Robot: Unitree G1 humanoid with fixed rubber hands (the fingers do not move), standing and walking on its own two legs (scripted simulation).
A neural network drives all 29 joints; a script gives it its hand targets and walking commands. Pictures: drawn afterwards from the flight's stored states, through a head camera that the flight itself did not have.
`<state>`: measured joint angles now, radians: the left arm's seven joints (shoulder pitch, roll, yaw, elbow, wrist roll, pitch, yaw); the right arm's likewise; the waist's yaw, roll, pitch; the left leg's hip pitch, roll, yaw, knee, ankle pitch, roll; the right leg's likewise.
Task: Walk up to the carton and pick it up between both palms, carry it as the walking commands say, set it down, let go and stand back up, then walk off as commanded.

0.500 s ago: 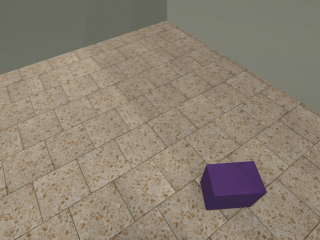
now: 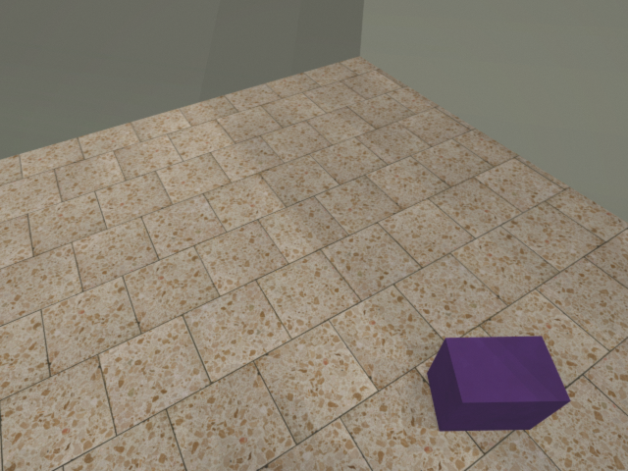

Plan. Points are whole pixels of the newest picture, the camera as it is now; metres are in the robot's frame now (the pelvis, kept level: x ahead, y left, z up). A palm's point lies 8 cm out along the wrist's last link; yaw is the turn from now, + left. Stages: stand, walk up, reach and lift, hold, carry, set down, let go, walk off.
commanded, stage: stand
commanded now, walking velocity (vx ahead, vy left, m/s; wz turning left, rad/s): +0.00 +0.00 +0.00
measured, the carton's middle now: (488, 385) +0.48 -0.46 -0.64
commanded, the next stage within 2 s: none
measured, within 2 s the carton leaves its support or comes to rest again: neither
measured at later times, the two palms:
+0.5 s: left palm out of the picture -0.04 +0.21 -0.13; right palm out of the picture -0.04 -0.20 -0.14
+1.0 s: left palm out of the picture -0.01 +0.20 -0.14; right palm out of the picture -0.01 -0.21 -0.14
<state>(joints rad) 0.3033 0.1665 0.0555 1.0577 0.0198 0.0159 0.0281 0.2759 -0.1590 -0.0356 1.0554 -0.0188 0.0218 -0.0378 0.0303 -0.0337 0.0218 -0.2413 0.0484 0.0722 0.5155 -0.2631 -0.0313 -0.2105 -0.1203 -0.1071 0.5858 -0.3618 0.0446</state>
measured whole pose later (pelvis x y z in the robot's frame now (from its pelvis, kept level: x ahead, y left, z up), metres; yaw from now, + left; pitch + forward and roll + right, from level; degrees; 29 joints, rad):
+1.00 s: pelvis +0.03 +0.00 +0.01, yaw +0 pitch +0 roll +0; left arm 0.37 0.10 0.01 1.15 0.01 -0.01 0.04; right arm 0.33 -0.12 0.00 1.16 -0.02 -0.01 -0.05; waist -0.01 0.01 0.01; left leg -0.16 0.08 0.06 0.43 -0.25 -0.05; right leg -0.09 -0.06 -0.09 0.39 -0.29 0.03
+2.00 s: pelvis +0.00 +0.00 +0.01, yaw -1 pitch -4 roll +0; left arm 0.28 0.31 0.03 1.00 0.00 -0.02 0.01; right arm 0.25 -0.33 -0.02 1.01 0.00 -0.01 -0.01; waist 0.00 0.01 0.06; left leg -0.12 0.08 0.08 0.37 -0.18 -0.04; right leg -0.07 -0.07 -0.08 0.37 -0.23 0.04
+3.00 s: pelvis +0.02 -0.01 +0.01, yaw -2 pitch -3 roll +0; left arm 0.21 0.34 0.03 1.04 -0.01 -0.02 0.01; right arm 0.19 -0.35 -0.02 1.07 -0.01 -0.02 -0.01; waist 0.00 0.01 0.06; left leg -0.09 0.08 0.08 0.33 -0.18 -0.05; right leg -0.04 -0.06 -0.08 0.33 -0.24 0.03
